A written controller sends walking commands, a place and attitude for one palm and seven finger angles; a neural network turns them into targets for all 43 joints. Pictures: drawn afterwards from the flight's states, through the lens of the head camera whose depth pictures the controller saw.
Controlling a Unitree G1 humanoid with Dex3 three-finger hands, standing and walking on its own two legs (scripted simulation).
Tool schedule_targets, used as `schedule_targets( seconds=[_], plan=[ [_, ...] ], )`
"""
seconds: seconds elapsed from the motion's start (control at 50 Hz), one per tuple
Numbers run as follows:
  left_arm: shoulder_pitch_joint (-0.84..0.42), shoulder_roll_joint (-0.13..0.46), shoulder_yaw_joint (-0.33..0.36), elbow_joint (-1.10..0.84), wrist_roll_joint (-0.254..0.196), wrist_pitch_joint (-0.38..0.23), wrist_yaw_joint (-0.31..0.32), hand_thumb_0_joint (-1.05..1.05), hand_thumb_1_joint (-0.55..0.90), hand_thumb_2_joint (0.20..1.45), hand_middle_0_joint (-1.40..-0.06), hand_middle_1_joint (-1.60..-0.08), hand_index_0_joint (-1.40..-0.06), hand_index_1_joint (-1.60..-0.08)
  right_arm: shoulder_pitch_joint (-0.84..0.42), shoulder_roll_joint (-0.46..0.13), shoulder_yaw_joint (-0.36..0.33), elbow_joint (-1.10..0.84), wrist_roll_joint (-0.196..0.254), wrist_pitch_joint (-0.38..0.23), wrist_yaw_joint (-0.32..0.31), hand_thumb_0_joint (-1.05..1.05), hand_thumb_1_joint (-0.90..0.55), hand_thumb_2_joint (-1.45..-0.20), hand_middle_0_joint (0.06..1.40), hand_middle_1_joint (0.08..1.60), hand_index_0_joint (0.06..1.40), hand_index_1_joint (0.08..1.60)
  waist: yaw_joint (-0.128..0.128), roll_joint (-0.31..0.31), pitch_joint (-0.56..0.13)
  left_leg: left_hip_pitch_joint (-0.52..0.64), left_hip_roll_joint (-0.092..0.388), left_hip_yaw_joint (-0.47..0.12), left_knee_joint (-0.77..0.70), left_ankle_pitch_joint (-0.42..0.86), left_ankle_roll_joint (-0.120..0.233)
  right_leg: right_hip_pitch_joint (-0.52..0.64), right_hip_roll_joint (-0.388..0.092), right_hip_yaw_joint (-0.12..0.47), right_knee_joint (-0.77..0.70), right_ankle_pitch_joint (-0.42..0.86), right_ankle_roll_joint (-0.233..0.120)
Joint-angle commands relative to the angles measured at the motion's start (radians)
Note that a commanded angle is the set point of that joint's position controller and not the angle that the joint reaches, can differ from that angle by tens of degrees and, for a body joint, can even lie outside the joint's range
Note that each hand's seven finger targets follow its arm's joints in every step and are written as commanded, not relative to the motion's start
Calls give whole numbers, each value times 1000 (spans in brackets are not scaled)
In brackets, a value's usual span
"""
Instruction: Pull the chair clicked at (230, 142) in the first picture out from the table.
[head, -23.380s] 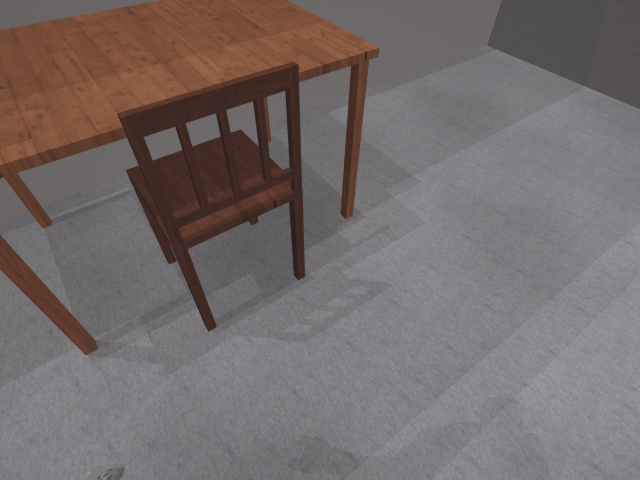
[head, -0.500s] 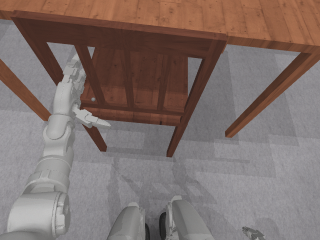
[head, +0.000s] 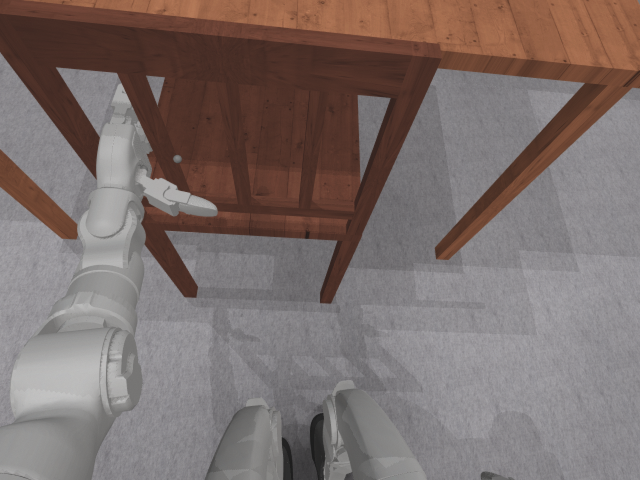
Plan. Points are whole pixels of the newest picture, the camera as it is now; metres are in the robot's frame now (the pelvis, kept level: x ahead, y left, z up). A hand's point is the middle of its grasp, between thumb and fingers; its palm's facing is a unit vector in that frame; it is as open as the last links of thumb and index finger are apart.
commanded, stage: push the fingers through the gap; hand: left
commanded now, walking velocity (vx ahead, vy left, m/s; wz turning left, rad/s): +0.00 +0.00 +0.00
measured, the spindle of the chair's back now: (237, 151) +0.52 +0.07 +0.02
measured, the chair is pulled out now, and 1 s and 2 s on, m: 0.00 0.00 0.02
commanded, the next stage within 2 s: hook a spindle and tug to test in 0.42 s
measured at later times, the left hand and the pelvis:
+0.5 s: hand (178, 152) +0.51 +0.14 +0.03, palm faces -0.06 -1.00 -0.04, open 16.9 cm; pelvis +0.00 +0.00 +0.00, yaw +0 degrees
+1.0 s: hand (178, 155) +0.51 +0.14 +0.03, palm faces -0.07 -1.00 -0.03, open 13.6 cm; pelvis +0.01 +0.00 +0.00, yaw +0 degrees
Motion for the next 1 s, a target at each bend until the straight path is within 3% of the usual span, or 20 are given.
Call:
schedule_targets(
  seconds=[0.0,0.04,0.08,0.12,0.2,0.22,0.36,0.38,0.5,0.54,0.58,0.6,0.66,0.68,0.74,0.8,0.82,0.9,0.92,0.98],
  plan=[
    [-480,197,23,-180,3,-73,10,0,-500,300,-60,-80,-60,-80,154,-187,-66,-49,-5,-7,-12,0,-900,-900,200,300,200,300,-42,83,-511,364,73,-192,-175,368,-115,225,-18,95,-109,153,26],
    [-467,230,49,-144,9,-64,13,0,-500,300,-60,-80,-60,-80,162,-195,-65,-42,-5,-3,-12,0,-900,-900,200,300,200,300,-38,84,-483,353,75,-196,-179,350,-116,214,-18,94,-113,133,24],
    [-474,196,19,-161,9,-62,5,0,-500,300,-60,-80,-60,-80,159,-189,-64,-51,-5,0,-9,0,-900,-900,200,300,200,300,-40,99,-509,362,74,-192,-178,363,-114,222,-19,95,-112,144,23],
    [-456,219,37,-169,8,-65,2,0,-500,300,-60,-80,-60,-80,164,-193,-66,-55,-3,3,-8,0,-900,-900,200,300,200,300,-29,111,-536,390,78,-201,-179,389,-120,220,-17,93,-106,155,22],
    [-487,198,20,-181,0,-61,4,0,-500,300,-60,-80,-60,-80,165,-190,-64,-54,-3,6,-10,0,-900,-900,200,300,200,300,-47,99,-515,380,80,-205,-180,368,-113,210,-15,93,-113,148,25],
    [-482,218,39,-177,0,-61,6,0,-500,300,-60,-80,-60,-80,169,-196,-66,-48,-4,6,-10,0,-900,-900,200,300,200,300,-43,99,-521,378,80,-203,-178,370,-113,214,-15,93,-113,148,25],
    [-480,212,29,-199,4,-61,5,0,-500,300,-60,-80,-60,-80,173,-191,-65,-49,-5,8,-7,0,-900,-900,200,300,200,300,-42,129,-531,400,79,-201,-176,402,-117,217,-15,93,-113,167,24],
    [-471,193,9,-191,6,-59,1,0,-500,300,-60,-80,-60,-80,173,-190,-66,-47,-3,9,-6,0,-900,-900,200,300,200,300,-43,126,-529,411,81,-205,-179,404,-120,212,-15,91,-115,166,24],
    [-441,214,38,-181,-3,-54,1,0,-500,300,-60,-80,-60,-80,171,-190,-65,-52,-2,14,-8,0,-900,-900,200,300,200,300,-40,103,-509,389,79,-194,-175,417,-114,230,-14,94,-117,189,25],
    [-442,223,42,-190,-1,-57,0,0,-500,300,-95,-190,-95,-190,168,-190,-65,-51,-3,15,-7,0,-900,-900,200,300,200,300,-33,114,-501,390,80,-195,-181,405,-118,230,-15,93,-118,173,24],
    [-442,205,24,-194,0,-58,-3,0,-500,300,-130,-299,-130,-299,164,-188,-65,-56,-2,15,-8,0,-900,-900,200,300,200,300,-39,98,-510,381,78,-190,-177,400,-113,243,-15,97,-119,182,24],
    [-475,174,-3,-203,-2,-60,-5,0,-500,300,-148,-354,-148,-354,160,-184,-64,-59,-1,13,-8,0,-900,-900,200,300,200,300,-53,122,-506,405,81,-203,-176,417,-116,210,-17,93,-113,184,25],
    [-455,212,35,-194,-4,-59,-1,0,-500,300,-201,-518,-201,-518,170,-191,-68,-49,-5,14,-10,0,-900,-900,200,300,200,300,-39,107,-522,408,80,-201,-171,432,-121,228,-16,92,-111,190,25],
    [-444,187,20,-193,-8,-55,-2,0,-500,300,-218,-573,-218,-573,165,-187,-68,-55,-2,13,-8,0,-900,-900,200,300,200,300,-43,105,-529,401,78,-194,-169,421,-116,231,-15,94,-116,191,26],
    [-456,199,19,-201,-2,-56,-4,0,-500,300,-271,-738,-271,-738,167,-187,-67,-52,-3,14,-8,0,-900,-900,200,300,200,300,-39,132,-531,414,79,-199,-168,450,-124,225,-16,93,-107,203,25],
    [-445,196,27,-218,-12,-58,-5,0,-500,300,-324,-902,-324,-902,166,-187,-69,-58,-4,15,-9,0,-900,-900,200,300,200,300,-39,103,-543,431,83,-207,-169,480,-124,234,-16,88,-105,221,26],
    [-448,185,17,-237,-12,-60,-7,0,-444,324,-342,-957,-342,-957,162,-184,-68,-60,-4,15,-7,0,-900,-900,200,300,200,300,-34,124,-559,439,81,-200,-167,487,-124,238,-16,92,-108,225,27],
    [-419,184,23,-216,-14,-52,-5,0,-220,420,-412,-1176,-412,-1176,157,-180,-67,-61,0,16,-7,0,-900,-900,200,300,200,300,-29,103,-519,395,76,-189,-175,428,-117,249,-15,97,-116,199,24],
    [-429,168,7,-205,-12,-49,-5,0,-164,444,-430,-1231,-430,-1231,153,-180,-65,-59,0,16,-7,0,-900,-900,200,300,200,300,-40,93,-507,386,77,-188,-177,406,-114,247,-15,98,-122,189,26],
    [-423,196,33,-181,-11,-45,3,0,4,516,-482,-1395,-482,-1395,155,-180,-63,-58,0,13,-11,0,-900,-900,200,300,200,300,-37,65,-480,320,67,-168,-177,348,-100,278,-15,110,-131,165,25]
  ],
)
